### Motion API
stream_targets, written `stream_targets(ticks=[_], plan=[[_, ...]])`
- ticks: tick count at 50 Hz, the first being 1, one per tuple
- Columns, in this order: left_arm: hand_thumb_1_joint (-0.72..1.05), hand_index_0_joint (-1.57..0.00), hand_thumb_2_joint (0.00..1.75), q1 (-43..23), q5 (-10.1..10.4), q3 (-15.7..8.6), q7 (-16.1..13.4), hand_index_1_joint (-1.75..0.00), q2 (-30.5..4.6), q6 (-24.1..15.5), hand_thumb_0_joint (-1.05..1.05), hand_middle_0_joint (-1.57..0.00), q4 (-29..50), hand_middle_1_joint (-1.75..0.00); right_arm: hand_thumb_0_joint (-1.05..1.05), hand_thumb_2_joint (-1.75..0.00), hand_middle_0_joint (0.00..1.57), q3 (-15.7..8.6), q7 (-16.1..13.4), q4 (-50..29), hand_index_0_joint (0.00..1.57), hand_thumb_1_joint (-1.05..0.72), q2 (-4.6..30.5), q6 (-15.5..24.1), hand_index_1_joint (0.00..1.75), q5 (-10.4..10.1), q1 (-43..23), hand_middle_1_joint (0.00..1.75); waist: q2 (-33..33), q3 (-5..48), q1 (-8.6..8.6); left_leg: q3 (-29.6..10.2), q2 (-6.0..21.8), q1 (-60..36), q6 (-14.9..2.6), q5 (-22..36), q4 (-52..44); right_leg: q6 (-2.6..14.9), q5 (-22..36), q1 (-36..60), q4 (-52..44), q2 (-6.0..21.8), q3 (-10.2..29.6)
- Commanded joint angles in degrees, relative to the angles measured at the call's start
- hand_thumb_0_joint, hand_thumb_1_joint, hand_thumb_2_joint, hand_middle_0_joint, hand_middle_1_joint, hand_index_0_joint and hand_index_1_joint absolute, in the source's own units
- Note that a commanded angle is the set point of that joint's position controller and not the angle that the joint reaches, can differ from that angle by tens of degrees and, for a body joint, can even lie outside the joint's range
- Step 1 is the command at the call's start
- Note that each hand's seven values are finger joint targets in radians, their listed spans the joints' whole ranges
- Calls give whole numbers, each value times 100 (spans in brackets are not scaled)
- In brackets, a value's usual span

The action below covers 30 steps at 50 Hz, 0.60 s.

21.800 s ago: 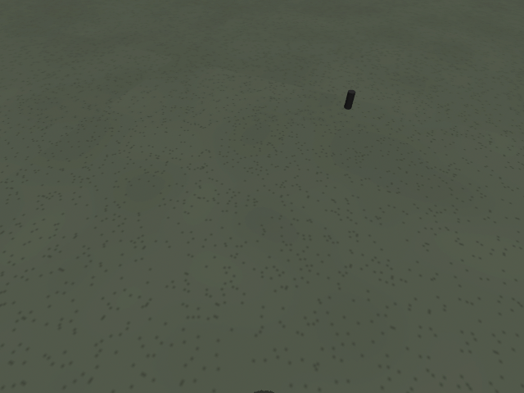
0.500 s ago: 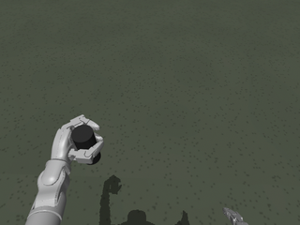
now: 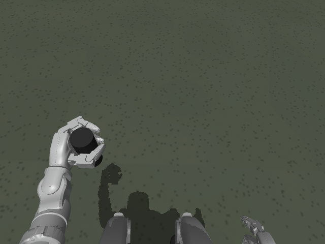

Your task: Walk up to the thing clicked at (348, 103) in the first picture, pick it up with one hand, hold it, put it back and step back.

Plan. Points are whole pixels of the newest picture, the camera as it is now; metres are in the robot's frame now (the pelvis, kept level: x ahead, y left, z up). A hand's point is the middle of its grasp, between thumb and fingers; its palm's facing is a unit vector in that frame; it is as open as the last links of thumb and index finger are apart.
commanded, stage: crouch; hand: left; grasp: from the side
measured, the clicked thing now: (87, 149) +0.36 +0.18 -0.03
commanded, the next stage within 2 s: lower in 1.42 s
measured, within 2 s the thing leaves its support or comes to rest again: neither
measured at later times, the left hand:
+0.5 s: hand (104, 169) +0.37 +0.18 -0.26, palm faces -0.03 -1.00 -0.02, open 7.1 cm
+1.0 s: hand (110, 174) +0.40 +0.18 -0.40, palm faces -0.01 -1.00 -0.02, open 7.1 cm
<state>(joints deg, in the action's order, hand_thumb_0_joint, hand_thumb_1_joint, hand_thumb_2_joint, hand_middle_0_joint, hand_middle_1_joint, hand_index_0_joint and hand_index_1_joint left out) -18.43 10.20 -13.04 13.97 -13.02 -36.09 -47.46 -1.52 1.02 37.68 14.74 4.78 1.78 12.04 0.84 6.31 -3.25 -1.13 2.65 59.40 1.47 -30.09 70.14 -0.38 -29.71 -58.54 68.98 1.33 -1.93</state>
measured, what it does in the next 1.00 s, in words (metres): lowers itself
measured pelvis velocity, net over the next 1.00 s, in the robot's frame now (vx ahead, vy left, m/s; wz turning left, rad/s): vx -0.07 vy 0.01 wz -0.09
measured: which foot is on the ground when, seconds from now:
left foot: down 0.00-1.00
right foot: down 0.00-1.00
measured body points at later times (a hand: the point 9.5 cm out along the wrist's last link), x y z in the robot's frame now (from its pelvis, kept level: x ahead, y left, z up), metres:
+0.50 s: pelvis -0.04 +0.01 -0.21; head +0.15 +0.03 +0.19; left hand +0.37 +0.24 -0.26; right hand +0.08 -0.25 -0.35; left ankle +0.03 +0.13 -0.63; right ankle +0.03 -0.12 -0.63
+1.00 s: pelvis -0.07 +0.01 -0.34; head +0.15 +0.05 +0.05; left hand +0.39 +0.24 -0.40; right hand +0.01 -0.27 -0.46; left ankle +0.03 +0.13 -0.63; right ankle +0.03 -0.12 -0.63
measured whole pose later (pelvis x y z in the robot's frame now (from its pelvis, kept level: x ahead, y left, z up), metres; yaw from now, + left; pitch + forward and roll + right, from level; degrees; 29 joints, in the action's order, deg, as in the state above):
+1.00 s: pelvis -0.07 +0.01 -0.34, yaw -5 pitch +28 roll -6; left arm -40.3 4.7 -25.6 14.8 -26.3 -45.3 -67.4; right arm 5.6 6.0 41.5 16.9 1.3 8.5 4.7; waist 2.2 1.1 -9.7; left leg -8.1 1.3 128.6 1.7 -39.4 139.2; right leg -0.9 -37.7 -125.7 134.9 0.7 -3.8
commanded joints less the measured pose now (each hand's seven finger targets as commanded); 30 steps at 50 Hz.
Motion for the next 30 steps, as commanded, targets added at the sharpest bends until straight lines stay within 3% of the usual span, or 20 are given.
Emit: stream_targets(ticks=[1, 2, 3, 5, 6, 8, 10, 11, 12, 14, 17, 18, 21, 23, 26, 30], plan=[[44, -135, 128, -1998, 66, -461, 65, -143, -1159, -963, 0, -135, 932, -143, 0, -90, 20, -213, 7, -463, 20, -88, 843, 187, 30, 41, 224, 30, -478, 2901, -32, -87, -258, -258, -242, 1190, 430, 183, 1252, -76, 281, -97, 161], [40, -135, 127, -2090, 63, -372, 96, -143, -1088, -1001, 0, -135, 859, -143, 0, -90, 20, -219, 14, -476, 20, -88, 853, 183, 30, 39, 202, 30, -519, 2923, -66, -119, -259, -73, -219, 995, 543, 197, 1059, -329, 466, -127, 133], [41, -134, 129, -2041, 84, -509, 87, -143, -1151, -1041, 0, -134, 782, -143, 0, -90, 20, -206, 34, -485, 20, -88, 877, 179, 30, 53, 209, 30, -498, 3059, -34, -128, -259, 162, -217, 958, 683, 196, 990, -390, 600, -106, 162], [39, -134, 128, -2254, 141, -396, 111, -143, -1013, -1078, 0, -134, 773, -143, 0, -90, 20, -238, 49, -470, 20, -88, 928, 154, 30, 68, 177, 30, -514, 3336, -89, -142, -243, 404, -207, 870, 988, 202, 854, -764, 879, -123, 170], [42, -133, 129, -2342, 142, -561, 107, -142, -1206, -1102, 0, -133, 743, -142, 0, -90, 20, -235, 46, -431, 20, -88, 945, 140, 30, 83, 176, 30, -508, 3453, -62, -128, -237, 597, -217, 897, 1193, 181, 877, -800, 1008, -113, 214], [44, -133, 128, -2266, 89, -466, 116, -142, -1118, -1074, 0, -133, 623, -142, 0, -90, 20, -264, 70, -385, 20, -88, 998, 118, 30, 101, 156, 30, -530, 3609, -79, -178, -248, 753, -212, 996, 1410, 218, 939, -1159, 1353, -147, 107], [48, -134, 130, -2419, 77, -630, 130, -142, -1264, -1082, 0, -134, 589, -142, 0, -90, 20, -269, 95, -317, 20, -88, 1012, 84, 30, 114, 224, 30, -427, 3849, -91, -151, -239, 1063, -246, 1067, 1756, 200, 1020, -1258, 1581, -150, 136], [51, -134, 130, -2444, 78, -501, 158, -143, -1165, -1106, 0, -134, 593, -143, 0, -91, 20, -261, 112, -274, 20, -89, 1016, 82, 30, 127, 211, 30, -455, 3876, -133, -177, -243, 1164, -243, 1125, 1887, 212, 1068, -1421, 1772, -162, 98], [51, -135, 131, -2376, 70, -595, 158, -143, -1188, -1088, 0, -135, 459, -143, 0, -91, 20, -268, 142, -245, 20, -89, 1028, 77, 30, 136, 206, 30, -362, 3986, -114, -179, -246, 1257, -257, 1217, 2059, 214, 1140, -1546, 1918, -174, 72], [53, -134, 131, -2627, 20, -564, 201, -142, -1202, -1105, 0, -134, 387, -142, 0, -91, 20, -269, 174, -163, 20, -89, 1043, 63, 30, 160, 227, 30, -391, 3940, -214, -177, -239, 1521, -280, 1207, 2371, 216, 1129, -1926, 2191, -177, 48], [51, -131, 130, -2580, -61, -828, 219, -141, -1357, -1175, 0, -131, 49, -141, 0, -90, 20, -238, 237, -56, 20, -88, 1064, 36, 30, 209, 219, 30, -440, 3927, -176, -210, -244, 1860, -258, 1050, 2685, 261, 900, -2458, 2697, -191, -92], [51, -131, 130, -2643, -111, -803, 243, -141, -1375, -1203, 0, -130, -1, -141, 0, -90, 20, -231, 254, -59, 20, -88, 1085, 28, 30, 224, 162, 30, -518, 3767, -192, -245, -228, 1957, -237, 824, 2724, 287, 646, -2824, 2841, -201, -140], [49, -132, 131, -3065, -135, -876, 227, -142, -1401, -1357, 0, -131, -73, -142, 0, -90, 20, -181, 306, -27, 20, -89, 1069, 22, 30, 294, 111, 30, -561, 3862, -277, -188, -243, 2467, -236, 560, 3160, 284, 474, -3147, 3248, -194, -160], [47, -130, 131, -3124, -176, -1060, 213, -141, -1604, -1432, 0, -129, -233, -141, 0, -91, 20, -151, 347, -9, 20, -89, 1079, 14, 30, 344, 150, 30, -499, 4029, -263, -100, -274, 2829, -258, 520, 3491, 247, 496, -3062, 3422, -183, -112], [47, -128, 133, -3424, -311, -958, 218, -142, -1626, -1510, 0, -128, -263, -141, 0, -91, 20, -153, 386, 26, 20, -89, 1147, 4, 30, 408, 80, 30, -813, 3971, -322, -91, -259, 2916, -214, 197, 3692, 288, 202, -3643, 3760, -185, -188], [47, -125, 130, -3806, -282, -1077, 190, -138, -1823, -1546, 0, -126, -350, -137, 0, -91, 20, -105, 390, 70, 20, -89, 1218, -14, 30, 448, 55, 30, -786, 4011, -396, 8, -270, 3435, -213, -215, 4142, 248, -39, -3778, 4088, -175, -216]])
